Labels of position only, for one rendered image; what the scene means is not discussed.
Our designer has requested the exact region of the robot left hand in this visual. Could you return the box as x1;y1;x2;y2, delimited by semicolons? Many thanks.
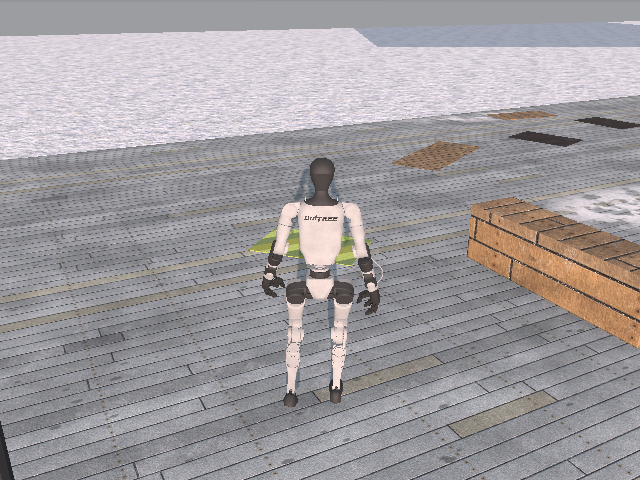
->
262;276;285;297

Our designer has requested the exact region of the left robot upper arm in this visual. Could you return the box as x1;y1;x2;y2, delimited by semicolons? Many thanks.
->
273;201;301;255

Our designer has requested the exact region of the robot torso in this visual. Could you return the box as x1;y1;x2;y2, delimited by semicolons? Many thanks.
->
298;196;345;300

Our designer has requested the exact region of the robot left forearm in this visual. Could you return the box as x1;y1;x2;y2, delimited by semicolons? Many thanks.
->
263;240;283;280

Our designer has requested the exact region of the robot right forearm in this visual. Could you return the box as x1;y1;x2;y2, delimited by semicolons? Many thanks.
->
358;243;378;292

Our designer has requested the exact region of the robot left foot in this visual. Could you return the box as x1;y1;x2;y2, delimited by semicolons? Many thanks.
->
283;391;298;407

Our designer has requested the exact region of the robot right hand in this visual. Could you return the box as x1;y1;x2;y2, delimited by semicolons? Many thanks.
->
357;289;380;315

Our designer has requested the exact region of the right robot upper arm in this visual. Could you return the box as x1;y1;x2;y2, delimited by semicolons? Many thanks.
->
342;202;368;259

